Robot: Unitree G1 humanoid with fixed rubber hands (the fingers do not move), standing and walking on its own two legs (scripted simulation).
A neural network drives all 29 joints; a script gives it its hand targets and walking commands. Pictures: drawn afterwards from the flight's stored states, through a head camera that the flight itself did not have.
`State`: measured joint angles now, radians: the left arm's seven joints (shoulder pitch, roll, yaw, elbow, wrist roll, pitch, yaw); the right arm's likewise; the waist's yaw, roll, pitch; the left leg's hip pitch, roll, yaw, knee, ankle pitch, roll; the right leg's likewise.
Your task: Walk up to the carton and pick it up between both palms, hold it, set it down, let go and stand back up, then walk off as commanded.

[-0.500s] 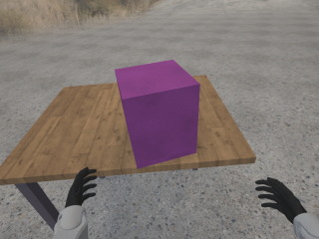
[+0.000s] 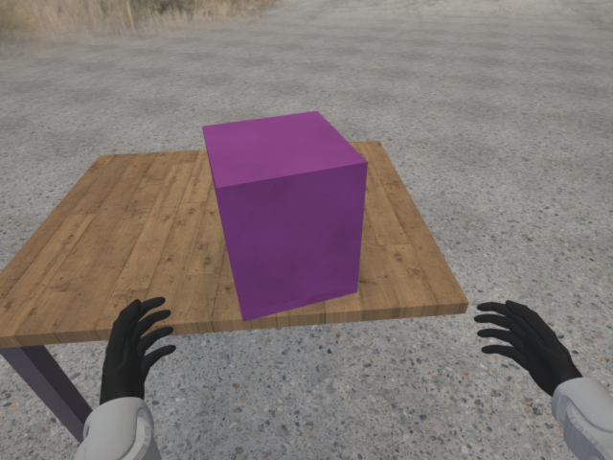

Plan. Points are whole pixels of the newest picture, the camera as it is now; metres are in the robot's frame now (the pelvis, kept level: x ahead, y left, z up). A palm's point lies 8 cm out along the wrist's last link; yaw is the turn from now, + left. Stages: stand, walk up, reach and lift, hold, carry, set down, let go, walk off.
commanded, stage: reach and lift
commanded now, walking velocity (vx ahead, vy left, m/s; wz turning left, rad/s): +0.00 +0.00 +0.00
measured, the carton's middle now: (281, 211) +0.50 +0.05 +0.12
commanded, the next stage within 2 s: none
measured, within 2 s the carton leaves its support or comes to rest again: neither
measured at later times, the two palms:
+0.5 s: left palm (134, 286) +0.27 +0.20 +0.19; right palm (504, 281) +0.29 -0.22 +0.16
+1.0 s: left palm (174, 248) +0.34 +0.17 +0.19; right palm (497, 256) +0.37 -0.26 +0.13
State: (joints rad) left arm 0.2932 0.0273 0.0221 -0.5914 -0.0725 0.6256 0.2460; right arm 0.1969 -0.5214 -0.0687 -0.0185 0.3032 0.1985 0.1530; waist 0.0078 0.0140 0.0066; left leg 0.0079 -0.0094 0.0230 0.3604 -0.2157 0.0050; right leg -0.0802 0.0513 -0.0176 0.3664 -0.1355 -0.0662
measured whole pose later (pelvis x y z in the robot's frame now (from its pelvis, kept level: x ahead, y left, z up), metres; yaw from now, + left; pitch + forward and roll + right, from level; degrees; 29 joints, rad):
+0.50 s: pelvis -0.04 +0.00 +0.00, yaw +0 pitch -7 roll +1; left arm -0.46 0.09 0.19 -0.11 -0.07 0.87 0.25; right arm -0.40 -0.50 0.08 0.27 0.33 0.43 0.11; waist 0.01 -0.05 0.01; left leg -0.09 -0.01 0.02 0.36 -0.15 0.01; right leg -0.18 0.06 -0.02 0.36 -0.13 -0.08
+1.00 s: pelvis +0.00 -0.01 +0.00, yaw +0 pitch +0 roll +1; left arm -0.48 0.05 0.20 -0.01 -0.07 0.81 0.24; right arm -0.53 -0.57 0.12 0.50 0.34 0.35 0.14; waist 0.02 0.07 -0.07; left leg -0.16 0.00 0.02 0.36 -0.19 0.01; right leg -0.19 0.07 -0.02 0.36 -0.17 -0.07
